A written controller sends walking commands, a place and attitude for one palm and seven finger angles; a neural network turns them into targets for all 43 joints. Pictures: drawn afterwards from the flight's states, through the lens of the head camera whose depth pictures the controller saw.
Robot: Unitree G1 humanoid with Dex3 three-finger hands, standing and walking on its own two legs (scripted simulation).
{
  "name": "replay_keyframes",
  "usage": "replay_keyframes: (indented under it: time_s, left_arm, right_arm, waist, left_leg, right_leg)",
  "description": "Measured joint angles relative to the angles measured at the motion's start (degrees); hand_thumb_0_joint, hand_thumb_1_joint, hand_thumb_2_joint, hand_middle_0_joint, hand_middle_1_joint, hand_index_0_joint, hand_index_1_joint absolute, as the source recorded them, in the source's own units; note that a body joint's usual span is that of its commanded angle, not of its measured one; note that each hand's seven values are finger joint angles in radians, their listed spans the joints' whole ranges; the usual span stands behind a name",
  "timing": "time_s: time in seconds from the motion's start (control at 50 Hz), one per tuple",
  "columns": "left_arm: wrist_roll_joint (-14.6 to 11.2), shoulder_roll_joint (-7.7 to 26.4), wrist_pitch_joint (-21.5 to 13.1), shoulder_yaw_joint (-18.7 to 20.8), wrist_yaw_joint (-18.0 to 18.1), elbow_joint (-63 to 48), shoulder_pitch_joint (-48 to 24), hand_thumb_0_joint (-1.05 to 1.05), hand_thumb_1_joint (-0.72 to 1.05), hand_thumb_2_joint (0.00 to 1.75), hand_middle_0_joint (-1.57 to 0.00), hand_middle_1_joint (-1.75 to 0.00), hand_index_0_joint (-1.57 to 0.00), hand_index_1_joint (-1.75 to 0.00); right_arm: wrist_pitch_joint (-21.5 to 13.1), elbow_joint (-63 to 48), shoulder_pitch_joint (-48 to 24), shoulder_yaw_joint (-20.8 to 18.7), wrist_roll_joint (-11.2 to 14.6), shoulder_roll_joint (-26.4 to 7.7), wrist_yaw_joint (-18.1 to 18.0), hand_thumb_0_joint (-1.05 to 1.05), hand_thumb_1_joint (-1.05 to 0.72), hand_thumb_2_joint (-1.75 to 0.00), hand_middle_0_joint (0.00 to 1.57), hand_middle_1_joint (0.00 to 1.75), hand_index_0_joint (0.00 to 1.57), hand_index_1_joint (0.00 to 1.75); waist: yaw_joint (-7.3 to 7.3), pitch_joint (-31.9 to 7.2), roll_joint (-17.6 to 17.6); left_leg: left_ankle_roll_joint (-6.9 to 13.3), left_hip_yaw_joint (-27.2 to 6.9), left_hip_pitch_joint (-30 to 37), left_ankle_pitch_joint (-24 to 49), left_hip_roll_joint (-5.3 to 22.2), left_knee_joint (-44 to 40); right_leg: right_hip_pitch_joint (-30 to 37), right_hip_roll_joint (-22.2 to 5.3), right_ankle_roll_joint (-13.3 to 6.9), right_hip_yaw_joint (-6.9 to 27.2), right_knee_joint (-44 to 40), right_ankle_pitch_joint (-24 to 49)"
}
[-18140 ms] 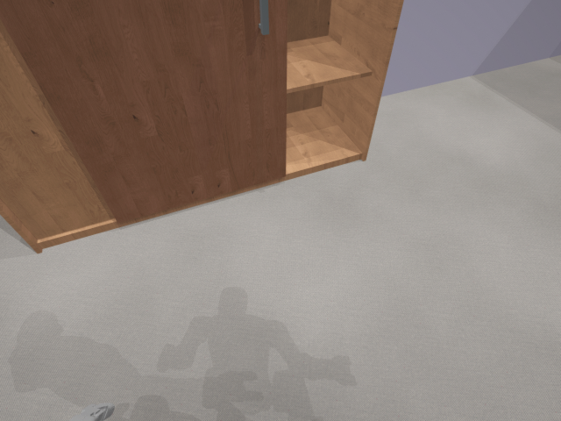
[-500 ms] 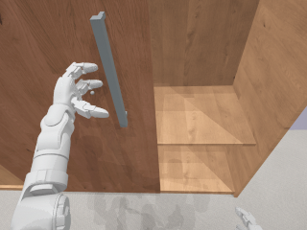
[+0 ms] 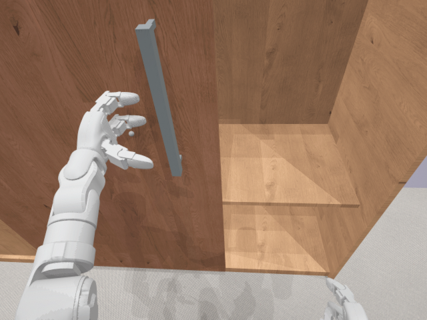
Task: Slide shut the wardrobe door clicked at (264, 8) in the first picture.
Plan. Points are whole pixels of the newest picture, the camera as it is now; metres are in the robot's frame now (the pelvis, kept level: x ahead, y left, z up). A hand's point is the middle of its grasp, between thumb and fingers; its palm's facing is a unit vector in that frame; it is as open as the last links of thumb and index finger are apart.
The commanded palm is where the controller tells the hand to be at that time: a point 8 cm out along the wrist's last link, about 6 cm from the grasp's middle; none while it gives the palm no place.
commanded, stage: move the hooked fingers beside the handle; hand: left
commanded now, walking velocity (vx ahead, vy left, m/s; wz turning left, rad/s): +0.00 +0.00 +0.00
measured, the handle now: (166, 111) +0.47 +0.12 +0.18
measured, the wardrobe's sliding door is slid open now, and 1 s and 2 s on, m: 0.47 0.47 0.47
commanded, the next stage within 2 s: feel for the door with the fingertips in 0.08 s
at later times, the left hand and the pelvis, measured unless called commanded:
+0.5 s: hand (148, 133) +0.39 +0.14 +0.18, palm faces -0.01 -1.00 -0.01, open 14.0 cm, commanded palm +0.37 +0.19 +0.17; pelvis +0.00 +0.00 +0.00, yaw -1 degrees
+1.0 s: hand (147, 127) +0.41 +0.15 +0.18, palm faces +0.02 -1.00 -0.01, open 14.0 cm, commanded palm +0.39 +0.20 +0.17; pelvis +0.00 +0.00 +0.00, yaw -1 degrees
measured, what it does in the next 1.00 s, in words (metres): stands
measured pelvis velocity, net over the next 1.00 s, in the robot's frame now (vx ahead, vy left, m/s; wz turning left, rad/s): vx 0.00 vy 0.00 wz -0.01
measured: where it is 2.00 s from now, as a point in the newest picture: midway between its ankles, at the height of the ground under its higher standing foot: outside the picture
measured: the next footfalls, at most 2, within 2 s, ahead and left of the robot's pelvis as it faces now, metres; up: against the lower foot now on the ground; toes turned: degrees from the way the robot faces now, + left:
none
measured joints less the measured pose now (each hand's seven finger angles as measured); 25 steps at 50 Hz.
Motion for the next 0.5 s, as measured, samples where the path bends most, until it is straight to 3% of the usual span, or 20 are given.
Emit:
replay_keyframes:
  time_s: [0.28,0.5]
  left_arm:
    - [-0.1,0.4,-0.6,-0.2,0.2,1.9,-1.5,-0.01,-0.5,0.3,-0.3,-1.2,-0.3,-1.2]
    - [0.9,-3.2,-0.3,-2.5,3.4,0.3,-1.3,-0.01,-0.5,0.3,-0.3,-1.2,-0.3,-1.2]
  right_arm:
    - [-0.2,0.8,1.0,0.3,0.1,0.1,-0.2,0.01,-0.9,-0.9,0.2,0.3,0.2,0.3]
    - [-0.3,1.1,1.1,-0.2,-0.3,0.4,0.4,0.02,-0.9,-0.9,0.2,0.3,0.2,0.29]
  waist:
    - [-0.32,0.3,-0.1]
    - [-0.6,0.3,-0.2]
  left_leg:
    - [0.0,0.0,-0.4,0.1,0.0,0.3]
    - [0.2,0.5,-0.4,0.2,-0.1,0.0]
  right_leg:
    - [-0.2,0.0,0.0,0.0,0.0,0.3]
    - [-0.6,0.0,0.2,0.5,0.1,0.4]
